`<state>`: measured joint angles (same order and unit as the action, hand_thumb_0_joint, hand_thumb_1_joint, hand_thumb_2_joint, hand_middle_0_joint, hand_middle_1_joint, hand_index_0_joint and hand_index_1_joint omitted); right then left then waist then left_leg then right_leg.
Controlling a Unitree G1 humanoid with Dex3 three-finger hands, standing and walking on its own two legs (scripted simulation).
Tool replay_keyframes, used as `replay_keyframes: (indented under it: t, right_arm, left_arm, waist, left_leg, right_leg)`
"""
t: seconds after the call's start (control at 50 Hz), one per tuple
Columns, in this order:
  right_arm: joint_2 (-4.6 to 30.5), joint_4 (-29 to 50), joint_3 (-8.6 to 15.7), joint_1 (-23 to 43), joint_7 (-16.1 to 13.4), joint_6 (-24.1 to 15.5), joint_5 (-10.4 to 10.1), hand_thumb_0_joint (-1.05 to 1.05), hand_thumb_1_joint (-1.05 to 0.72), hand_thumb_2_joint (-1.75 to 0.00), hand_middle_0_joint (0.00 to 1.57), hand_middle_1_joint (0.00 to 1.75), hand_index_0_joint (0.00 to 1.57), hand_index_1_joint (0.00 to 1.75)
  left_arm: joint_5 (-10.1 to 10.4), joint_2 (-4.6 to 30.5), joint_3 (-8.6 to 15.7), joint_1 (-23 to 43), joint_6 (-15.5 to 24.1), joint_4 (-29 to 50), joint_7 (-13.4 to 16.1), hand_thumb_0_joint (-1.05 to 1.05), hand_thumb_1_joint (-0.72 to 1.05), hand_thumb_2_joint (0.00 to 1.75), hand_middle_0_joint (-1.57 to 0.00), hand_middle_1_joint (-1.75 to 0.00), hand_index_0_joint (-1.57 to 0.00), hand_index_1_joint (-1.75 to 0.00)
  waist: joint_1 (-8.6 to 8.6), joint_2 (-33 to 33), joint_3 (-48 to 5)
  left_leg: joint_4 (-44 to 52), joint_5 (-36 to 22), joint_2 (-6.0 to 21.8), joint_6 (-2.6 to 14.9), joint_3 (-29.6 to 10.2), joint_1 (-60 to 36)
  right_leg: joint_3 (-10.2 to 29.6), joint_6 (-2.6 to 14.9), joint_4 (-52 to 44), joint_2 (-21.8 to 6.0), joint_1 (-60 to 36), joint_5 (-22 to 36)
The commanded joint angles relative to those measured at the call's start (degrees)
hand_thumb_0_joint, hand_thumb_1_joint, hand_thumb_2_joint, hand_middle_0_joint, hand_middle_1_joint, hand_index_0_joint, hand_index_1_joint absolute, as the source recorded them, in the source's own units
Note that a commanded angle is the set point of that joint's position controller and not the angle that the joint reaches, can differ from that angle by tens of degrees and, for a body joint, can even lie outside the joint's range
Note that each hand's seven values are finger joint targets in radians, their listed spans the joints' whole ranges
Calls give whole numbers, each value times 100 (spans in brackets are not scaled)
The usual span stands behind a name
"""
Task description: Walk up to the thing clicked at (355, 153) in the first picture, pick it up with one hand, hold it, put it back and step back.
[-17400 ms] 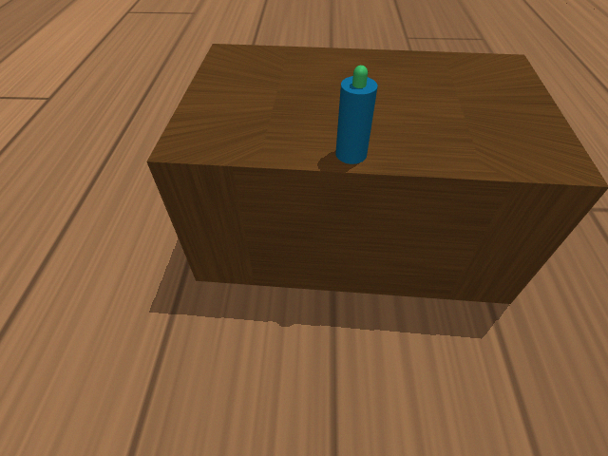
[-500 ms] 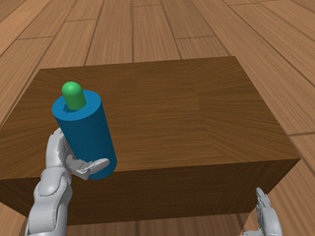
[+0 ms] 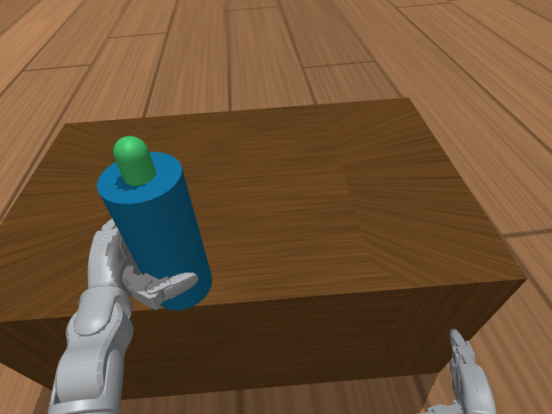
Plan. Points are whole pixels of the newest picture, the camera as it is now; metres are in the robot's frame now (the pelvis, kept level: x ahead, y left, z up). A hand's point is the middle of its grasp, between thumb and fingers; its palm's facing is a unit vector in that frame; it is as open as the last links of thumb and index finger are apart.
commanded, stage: crouch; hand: left
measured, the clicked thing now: (160, 226) +0.31 +0.15 +0.17
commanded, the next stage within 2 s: lower in 1.04 s
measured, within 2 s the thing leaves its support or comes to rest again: rests again in 1.76 s
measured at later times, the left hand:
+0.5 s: hand (178, 258) +0.35 +0.16 +0.05, palm faces +0.10 -0.99 +0.00, open 11.8 cm
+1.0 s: hand (188, 248) +0.40 +0.17 +0.00, palm faces +0.10 -1.00 -0.01, open 11.8 cm
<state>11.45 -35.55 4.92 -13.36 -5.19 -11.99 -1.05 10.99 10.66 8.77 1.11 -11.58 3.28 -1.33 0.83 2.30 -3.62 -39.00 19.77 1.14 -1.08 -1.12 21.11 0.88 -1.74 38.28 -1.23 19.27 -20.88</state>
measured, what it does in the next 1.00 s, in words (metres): stands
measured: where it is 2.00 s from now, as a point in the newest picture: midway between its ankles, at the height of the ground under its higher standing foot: outside the picture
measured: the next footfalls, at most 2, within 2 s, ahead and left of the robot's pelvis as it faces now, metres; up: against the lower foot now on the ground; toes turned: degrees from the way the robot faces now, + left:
none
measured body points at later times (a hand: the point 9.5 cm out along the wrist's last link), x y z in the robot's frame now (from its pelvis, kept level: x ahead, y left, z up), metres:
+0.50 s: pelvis -0.02 +0.00 -0.01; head +0.01 +0.01 +0.44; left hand +0.34 +0.22 +0.05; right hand +0.14 -0.25 -0.07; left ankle +0.01 +0.13 -0.72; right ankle -0.01 -0.14 -0.72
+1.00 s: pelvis -0.02 +0.01 -0.03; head +0.06 +0.03 +0.41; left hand +0.39 +0.22 +0.00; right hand +0.14 -0.25 -0.07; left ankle +0.01 +0.13 -0.72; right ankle -0.01 -0.14 -0.72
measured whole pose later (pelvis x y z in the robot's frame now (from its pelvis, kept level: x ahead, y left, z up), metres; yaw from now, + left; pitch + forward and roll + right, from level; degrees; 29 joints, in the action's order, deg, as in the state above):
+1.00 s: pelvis -0.02 +0.01 -0.03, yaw -1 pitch +13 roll -1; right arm 12.1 -14.9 3.3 -18.8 -0.7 -4.7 1.3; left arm 7.0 15.5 12.7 28.3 19.4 -47.1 -0.6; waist 5.9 -1.0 -4.5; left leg -53.9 24.1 1.9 -0.6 -1.0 42.9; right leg 1.5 -2.2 51.7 -0.2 40.7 -24.1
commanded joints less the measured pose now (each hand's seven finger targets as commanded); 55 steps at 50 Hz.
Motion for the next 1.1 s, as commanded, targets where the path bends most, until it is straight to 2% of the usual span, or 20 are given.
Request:
replay_keyframes:
  t: [0.0,0.08,0.16,0.18,0.2,0.32,0.34,0.36,0.38,0.44,0.5,0.56,0.64,0.66,0.76,0.78,0.84,0.96,1.04,1.08]
  right_arm:
    - [828,1045,326,379,-49,-278,-6,0,53,-5,5,5,5,5]
    - [582,1116,169,562,-52,-270,20,0,56,-5,5,5,5,5]
    - [566,1163,77,542,-80,-259,46,0,56,-5,5,5,5,5]
    - [621,996,161,660,-96,-242,34,0,56,-5,5,5,5,5]
    - [600,1232,78,548,-98,-246,50,0,57,-5,5,5,5,5]
    - [677,1228,60,233,-43,-208,80,0,59,-4,5,5,5,5]
    - [669,1221,66,261,-18,-195,81,0,59,-4,5,5,5,5]
    - [932,1541,218,235,-23,-196,80,0,59,-4,5,5,5,5]
    - [750,1420,98,180,7,-162,92,0,59,-4,5,5,5,5]
    - [921,1976,201,308,35,-133,125,0,57,-4,5,5,5,5]
    - [791,2239,48,355,69,-102,143,0,56,-5,5,5,5,5]
    - [831,2470,81,244,98,-18,185,0,55,-5,5,5,5,5]
    - [988,2479,281,-31,124,136,218,0,55,-5,5,5,5,5]
    - [1024,2667,318,-26,136,161,214,0,55,-5,5,5,5,5]
    - [817,2567,166,-409,253,286,221,0,57,-5,5,5,5,5]
    - [884,2728,196,-336,269,286,231,0,56,-5,5,5,5,5]
    - [937,2833,197,-515,332,364,251,0,57,-5,5,5,5,5]
    - [1109,3342,424,-312,358,428,225,0,56,-5,5,5,5,5]
    - [1011,3486,310,-656,421,570,275,0,55,-5,5,5,5,5]
    - [999,3520,298,-738,444,637,283,0,55,-5,5,5,5,5]
  left_arm:
    - [139,1108,781,2187,830,2422,127,0,-19,121,-116,-137,-118,-138]
    - [123,875,592,2273,956,2660,212,0,-12,125,-119,-139,-121,-140]
    - [95,630,345,2474,991,1721,185,0,-15,128,-121,-141,-123,-143]
    - [67,702,365,2592,1017,1566,179,0,-18,129,-122,-143,-125,-144]
    - [51,494,160,2548,1040,1121,113,0,-16,129,-124,-144,-126,-145]
    - [36,777,402,3329,1633,-293,-108,0,-8,132,-127,-147,-130,-147]
    - [57,828,447,3488,1765,-439,-112,0,-8,132,-127,-147,-131,-147]
    - [87,1029,647,3640,1896,-561,-98,0,-8,132,-127,-147,-131,-147]
    - [56,1052,591,3886,2038,-668,-90,0,-8,131,-126,-147,-130,-146]
    - [23,1364,717,4510,2471,-714,-19,0,-14,128,-123,-143,-126,-143]
    - [19,1270,615,4730,2814,-1189,-1,0,-15,126,-122,-141,-125,-142]
    - [-49,1639,790,5178,3138,-1405,58,0,-17,126,-119,-139,-121,-140]
    - [-84,1687,802,5296,3318,-1910,133,0,-16,125,-116,-136,-117,-138]
    - [-97,1452,678,5120,3312,-2379,124,0,-15,124,-116,-136,-118,-137]
    - [-146,1412,573,5441,3547,-2807,59,0,-6,127,-120,-139,-123,-140]
    - [-151,1222,488,5237,3543,-3265,24,0,-7,129,-123,-141,-125,-142]
    - [-208,1476,587,5505,3658,-3251,25,0,-5,128,-124,-141,-127,-142]
    - [-154,1652,734,5805,3933,-3106,90,0,-2,128,-125,-141,-127,-142]
    - [-237,1756,729,5892,4077,-2858,110,0,-3,126,-121,-137,-122,-138]
    - [-267,1705,673,5811,4089,-2926,99,0,-4,125,-119,-136,-121,-138]
  waist:
    - [-53,20,-1487]
    - [-74,210,-1534]
    - [204,-121,-1096]
    - [153,-6,-959]
    - [299,-238,-1073]
    - [396,-407,-1207]
    - [323,-270,-1211]
    - [367,-315,-1522]
    - [312,-165,-1473]
    - [286,35,-2043]
    - [233,126,-2097]
    - [243,343,-2540]
    - [303,289,-2616]
    - [365,128,-2498]
    - [455,230,-2336]
    - [507,80,-2385]
    - [466,251,-2594]
    - [502,175,-2813]
    - [517,397,-3374]
    - [524,467,-3265]
  left_leg:
    - [420,-1858,-118,125,134,-891]
    - [377,-1869,-107,96,136,-826]
    - [416,-1249,-129,169,173,-671]
    - [455,-1013,-145,166,191,-572]
    - [419,-1051,-142,200,181,-661]
    - [218,-1059,-150,255,185,-509]
    - [171,-1030,-158,243,183,-382]
    - [156,-1013,-137,236,174,-464]
    - [148,-1005,-109,203,140,-428]
    - [-6,-1092,-70,157,96,-482]
    - [-141,-954,-80,144,85,-143]
    - [-319,-1117,-41,106,53,-142]
    - [-477,-1200,-47,124,73,14]
    - [-471,-1107,-34,123,64,97]
    - [-595,-953,-15,121,64,278]
    - [-647,-1091,5,125,55,269]
    - [-779,-1419,20,106,28,278]
    - [-937,-1233,-10,138,20,445]
    - [-1186,-1953,28,112,-42,290]
    - [-1199,-2055,53,81,-75,273]
  right_leg:
    - [-270,87,-465,118,-297,1983]
    - [-245,102,-417,106,-299,1975]
    - [-212,45,-535,78,-16,1589]
    - [-198,70,-554,68,142,1374]
    - [-205,31,-562,62,121,1445]
    - [-196,18,-378,28,422,1558]
    - [-194,37,-304,31,461,1506]
    - [-188,54,-254,44,440,1490]
    - [-224,87,-186,65,534,1422]
    - [-208,149,6,83,581,1428]
    - [-175,178,171,79,628,1274]
    - [-151,211,336,89,745,1357]
    - [-136,200,443,98,797,1466]
    - [-152,204,449,115,915,1374]
    - [-189,214,547,150,1373,1242]
    - [-212,215,595,162,1379,1341]
    - [-232,235,724,178,1425,1533]
    - [-192,226,881,187,1412,1459]
    - [-218,246,1113,194,1438,1932]
    - [-254,266,1168,207,1591,1891]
